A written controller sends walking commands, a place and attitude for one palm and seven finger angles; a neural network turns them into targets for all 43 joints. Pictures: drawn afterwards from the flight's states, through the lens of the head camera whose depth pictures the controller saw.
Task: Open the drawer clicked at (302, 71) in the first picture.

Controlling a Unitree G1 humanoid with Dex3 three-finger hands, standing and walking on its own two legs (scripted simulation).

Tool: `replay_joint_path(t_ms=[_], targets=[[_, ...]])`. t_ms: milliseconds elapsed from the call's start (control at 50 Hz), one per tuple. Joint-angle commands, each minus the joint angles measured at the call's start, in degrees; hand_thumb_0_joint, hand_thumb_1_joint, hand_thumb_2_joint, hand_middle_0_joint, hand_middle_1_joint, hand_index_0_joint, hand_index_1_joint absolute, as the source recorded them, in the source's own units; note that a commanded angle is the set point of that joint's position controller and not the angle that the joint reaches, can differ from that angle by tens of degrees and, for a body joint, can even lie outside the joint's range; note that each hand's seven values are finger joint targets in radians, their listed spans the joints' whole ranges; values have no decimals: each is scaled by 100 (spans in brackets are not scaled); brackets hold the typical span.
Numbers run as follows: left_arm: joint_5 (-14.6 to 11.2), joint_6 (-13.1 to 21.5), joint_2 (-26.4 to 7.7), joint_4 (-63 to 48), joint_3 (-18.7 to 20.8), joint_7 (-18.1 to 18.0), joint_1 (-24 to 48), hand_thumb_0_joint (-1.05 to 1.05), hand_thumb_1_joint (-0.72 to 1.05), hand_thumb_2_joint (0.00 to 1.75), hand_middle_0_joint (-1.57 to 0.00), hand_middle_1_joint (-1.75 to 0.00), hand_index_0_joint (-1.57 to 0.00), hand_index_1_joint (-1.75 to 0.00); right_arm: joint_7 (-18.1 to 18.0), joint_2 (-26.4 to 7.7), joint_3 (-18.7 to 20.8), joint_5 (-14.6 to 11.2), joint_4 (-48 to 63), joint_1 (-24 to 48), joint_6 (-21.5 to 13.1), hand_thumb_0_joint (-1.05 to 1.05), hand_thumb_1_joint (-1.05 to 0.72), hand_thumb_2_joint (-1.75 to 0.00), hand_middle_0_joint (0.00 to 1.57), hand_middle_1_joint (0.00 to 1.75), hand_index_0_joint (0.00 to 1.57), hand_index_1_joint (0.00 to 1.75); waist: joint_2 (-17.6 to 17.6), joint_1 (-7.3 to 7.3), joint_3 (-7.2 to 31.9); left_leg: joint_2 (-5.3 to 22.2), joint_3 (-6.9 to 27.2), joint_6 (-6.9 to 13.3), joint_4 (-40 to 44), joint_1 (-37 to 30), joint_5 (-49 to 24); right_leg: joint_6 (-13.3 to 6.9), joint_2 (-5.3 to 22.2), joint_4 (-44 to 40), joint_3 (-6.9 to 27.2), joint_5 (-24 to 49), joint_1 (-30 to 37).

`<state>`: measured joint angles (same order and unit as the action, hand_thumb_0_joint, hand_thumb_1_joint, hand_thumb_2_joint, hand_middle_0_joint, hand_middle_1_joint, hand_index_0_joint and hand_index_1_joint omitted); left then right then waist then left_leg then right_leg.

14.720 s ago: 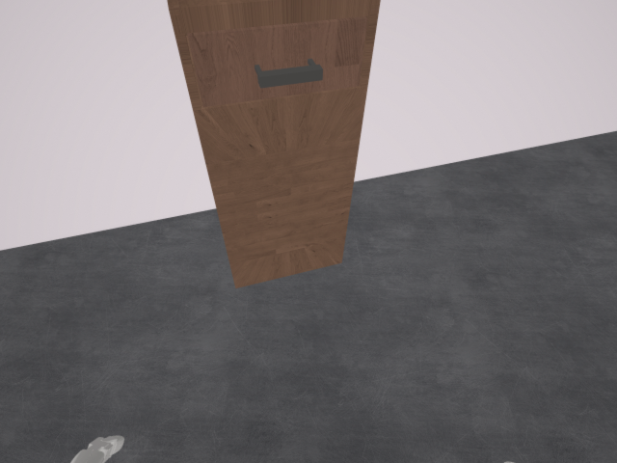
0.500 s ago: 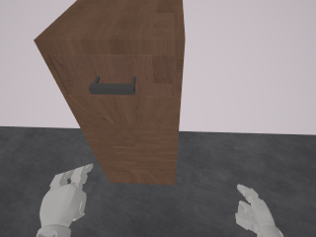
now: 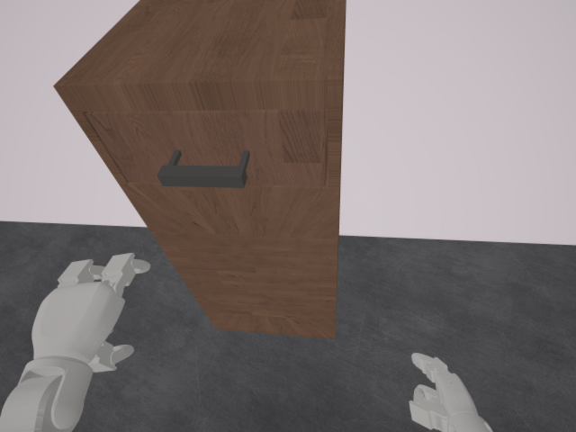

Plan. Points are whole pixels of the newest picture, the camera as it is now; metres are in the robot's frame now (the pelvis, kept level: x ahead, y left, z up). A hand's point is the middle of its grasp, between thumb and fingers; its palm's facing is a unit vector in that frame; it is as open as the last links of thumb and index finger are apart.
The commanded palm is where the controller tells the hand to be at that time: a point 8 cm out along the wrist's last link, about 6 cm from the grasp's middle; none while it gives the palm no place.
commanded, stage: raise the hand with hooked fingers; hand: left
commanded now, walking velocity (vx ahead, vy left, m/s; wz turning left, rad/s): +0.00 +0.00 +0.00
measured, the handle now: (206, 166) +0.49 +0.20 +0.09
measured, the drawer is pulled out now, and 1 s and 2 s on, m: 0.00 0.00 0.00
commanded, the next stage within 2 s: move the hooked fingers above the handle in 1.06 s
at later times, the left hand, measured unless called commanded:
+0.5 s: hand (55, 239) +0.27 +0.29 +0.18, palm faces +0.15 -0.03 -0.99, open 13.7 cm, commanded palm +0.23 +0.29 +0.24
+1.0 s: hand (39, 242) +0.25 +0.28 +0.20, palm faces +0.15 -0.03 -0.99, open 13.8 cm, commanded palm +0.22 +0.29 +0.26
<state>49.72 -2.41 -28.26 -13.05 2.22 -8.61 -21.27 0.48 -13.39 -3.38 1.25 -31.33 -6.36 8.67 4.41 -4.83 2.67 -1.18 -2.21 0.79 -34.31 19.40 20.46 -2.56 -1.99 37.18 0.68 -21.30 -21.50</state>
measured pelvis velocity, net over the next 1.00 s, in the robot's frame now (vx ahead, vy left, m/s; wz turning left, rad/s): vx -0.05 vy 0.04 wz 0.04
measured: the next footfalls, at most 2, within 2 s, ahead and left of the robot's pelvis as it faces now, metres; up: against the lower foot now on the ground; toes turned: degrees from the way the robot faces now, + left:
none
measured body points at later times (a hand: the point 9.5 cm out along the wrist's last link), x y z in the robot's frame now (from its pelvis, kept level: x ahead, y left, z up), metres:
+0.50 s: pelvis -0.03 +0.04 +0.02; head -0.02 +0.00 +0.46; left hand +0.25 +0.29 +0.24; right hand +0.21 -0.15 -0.08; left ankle -0.04 +0.12 -0.73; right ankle -0.03 -0.09 -0.73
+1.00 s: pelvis -0.05 +0.04 +0.02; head -0.04 +0.00 +0.47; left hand +0.24 +0.28 +0.26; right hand +0.14 -0.18 -0.10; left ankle -0.04 +0.12 -0.73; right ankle -0.03 -0.09 -0.73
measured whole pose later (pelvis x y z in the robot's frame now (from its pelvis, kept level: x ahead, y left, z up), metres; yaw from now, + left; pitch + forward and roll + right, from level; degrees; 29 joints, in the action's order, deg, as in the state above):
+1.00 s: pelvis -0.05 +0.04 +0.02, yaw +2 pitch -2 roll +0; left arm 44.7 4.1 -36.5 -7.0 1.8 9.0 12.6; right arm 1.0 -16.0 -0.5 -1.3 -36.2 -9.1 6.2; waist 5.3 -5.8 -2.5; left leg -4.1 -0.3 3.5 -22.8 10.6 10.5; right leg 0.1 1.0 24.3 -0.7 -11.4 -11.2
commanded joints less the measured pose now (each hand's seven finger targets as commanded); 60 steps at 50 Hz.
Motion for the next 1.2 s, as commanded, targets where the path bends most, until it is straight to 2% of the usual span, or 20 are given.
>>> replay_joint_path(t_ms=[0, 60, 140, 200, 280, 360, 380, 460, 480, 520, 600, 680, 740, 800, 860, 960, 1020, 1100, 1160, 1180], targets=[[-40, 383, -1266, -1782, 1109, -335, 710, 0, -15, 45, -27, -98, -27, -98, -219, -723, 411, 73, 955, 800, -385, 0, -90, -90, 20, 30, 20, 30, -658, -140, 1671, -110, 199, 140, 201, -197, -2300, 331, 462, -369, 651, 4487, 1811], [22, 573, -1358, -1822, 1272, -530, 916, 0, -22, 42, -28, -102, -28, -102, -196, -728, 514, 42, 809, 779, -461, 0, -90, -90, 20, 30, 20, 30, -304, -143, 1627, -90, 219, 126, 219, -527, -2774, 203, 361, -466, 550, 4069, 1520], [84, 311, -1271, -1456, 1084, -459, 1506, 0, -31, 38, -29, -108, -29, -108, -90, -715, 649, -29, 596, 726, -348, 0, -90, -90, 20, 30, 20, 30, -160, -58, 1432, -51, 219, 82, 361, -803, -3193, 124, 314, -550, 219, 3549, 1313], [-53, -136, -1340, -991, 904, -58, 2088, 0, -38, 35, -29, -112, -29, -112, -78, -738, 645, -168, 563, 768, -208, 0, -90, -90, 20, 30, 20, 30, -488, -4, 1242, -35, 208, 77, 591, -797, -3014, 128, 288, -716, 61, 3236, 1483], [-104, -480, -1445, -961, 545, 572, 3089, 0, -48, 31, -30, -118, -30, -118, -88, -742, 542, -241, 645, 981, -114, 0, -90, -90, 20, 30, 20, 30, -256, 25, 1301, -3, 292, 63, 800, -1117, -3241, 112, 260, -868, -39, 2815, 1606], [-79, -418, -1755, -1141, 625, 1021, 3820, 0, -50, 30, -30, -120, -30, -120, -86, -726, 466, -244, 716, 1087, -125, 0, -90, -90, 20, 30, 20, 30, 100, -8, 1246, 117, 461, 26, 992, -1510, -3500, 59, 155, -1097, -80, 2310, 1525], [-44, -398, -1731, -967, 539, 1122, 4009, 0, -50, 30, -30, -120, -30, -120, -77, -689, 410, -199, 644, 1000, -126, 0, -90, -90, 20, 30, 20, 30, -45, -5, 1246, 107, 464, 5, 1066, -1497, -3427, 59, 192, -1140, -134, 2208, 1595], [-91, -327, -2060, -368, 826, 1363, 4636, 0, -50, 30, -30, -120, -30, -120, -71, -727, 349, -233, 580, 997, -100, 0, -90, -90, 20, 30, 20, 30, -27, -38, 743, 156, 504, -49, 1372, -1290, -2816, 4, 122, -1359, -188, 1665, 1531], [-85, -327, -1987, -146, 699, 1438, 4919, 0, -50, 30, -30, -120, -30, -120, -57, -710, 318, -238, 528, 970, -110, 0, -90, -90, 20, 30, 20, 30, -131, -5, 680, 139, 475, -51, 1417, -1235, -2606, 9, 144, -1375, -221, 1549, 1489], [-163, -287, -2141, -11, 768, 1554, 5311, 0, -50, 30, -30, -120, -30, -120, -61, -744, 331, -249, 524, 937, -117, 0, -90, -90, 20, 30, 20, 30, -97, -15, 685, 144, 501, -65, 1533, -1242, -2353, 5, 125, -1441, -232, 1392, 1496], [-274, -181, -2095, 51, 583, 1817, 5918, 0, -50, 30, -30, -120, -30, -120, -49, -755, 343, -265, 543, 883, -226, 0, -90, -90, 20, 30, 20, 30, -53, 13, 981, 116, 542, -43, 1579, -1379, -2022, 7, 140, -1481, -218, 1204, 1512], [-334, -90, -1691, 170, 300, 2116, 5133, 0, -50, 30, -30, -120, -30, -120, 30, -765, 364, -279, 642, 803, -286, 0, -90, -90, 20, 30, 20, 30, -239, -22, 984, 126, 516, -23, 1579, -1301, -1968, 19, 158, -1472, -251, 1158, 1505], [-363, 73, -1842, -189, 437, 2138, 5104, 0, -50, 30, -30, -120, -30, -120, 46, -823, 395, -283, 691, 776, -299, 0, -90, -90, 20, 30, 20, 30, -224, -36, 806, 162, 558, -8, 1691, -1167, -1671, 22, 149, -1466, -258, 1023, 1441], [-377, 350, -2174, -474, 800, 1974, 5373, 0, -50, 30, -30, -120, -30, -120, 25, -812, 408, -253, 662, 744, -396, 0, -90, -90, 20, 30, 20, 30, -169, -73, 922, 124, 583, 37, 1691, -1151, -1490, 17, 135, -1472, -234, 921, 1530], [-432, 607, -2613, -730, 1334, 1651, 5624, 0, -50, 30, -30, -120, -30, -120, 8, -826, 436, -233, 596, 724, -517, 0, -90, -90, 20, 30, 20, 30, 134, -162, 1093, 100, 648, 40, 1654, -1204, -1542, 10, 78, -1466, -187, 972, 1585], [-540, 539, -2397, -247, 1370, 1287, 5531, 0, -50, 30, -30, -120, -30, -120, 38, -799, 507, -290, 405, 663, -599, 0, -90, -90, 20, 30, 20, 30, 200, -158, 1041, 63, 531, -30, 1578, -1178, -1746, -10, 94, -1534, -172, 1087, 1507], [-504, 207, -1985, 227, 890, 1358, 5299, 0, -50, 30, -30, -120, -30, -120, 63, -860, 491, -321, 384, 675, -508, 0, -90, -90, 20, 30, 20, 30, -104, -82, 746, 41, 426, -51, 1637, -951, -1615, 14, 151, -1565, -220, 1010, 1426], [-411, -140, -1607, 179, 307, 1726, 5013, 0, -50, 30, -30, -120, -30, -120, 65, -888, 461, -355, 551, 811, -433, 0, -90, -90, 20, 30, 20, 30, -319, -11, 892, 0, 299, 34, 1529, -956, -1607, 45, 204, -1572, -150, 1086, 1551], [-310, -80, -1943, -175, 515, 1904, 5050, 0, -50, 30, -30, -120, -30, -120, 26, -912, 446, -325, 639, 894, -437, 0, -90, -90, 20, 30, 20, 30, -520, 8, 1109, -36, 270, 117, 1407, -1020, -1633, 84, 185, -1556, -82, 1242, 1653], [-289, -17, -1818, -136, 318, 1954, 5220, 0, -50, 30, -30, -120, -30, -120, -11, -867, 396, -292, 625, 866, -443, 0, -90, -90, 20, 30, 20, 30, -604, 65, 1061, -73, 265, 131, 1417, -973, -1583, 94, 230, -1572, -107, 1211, 1643]])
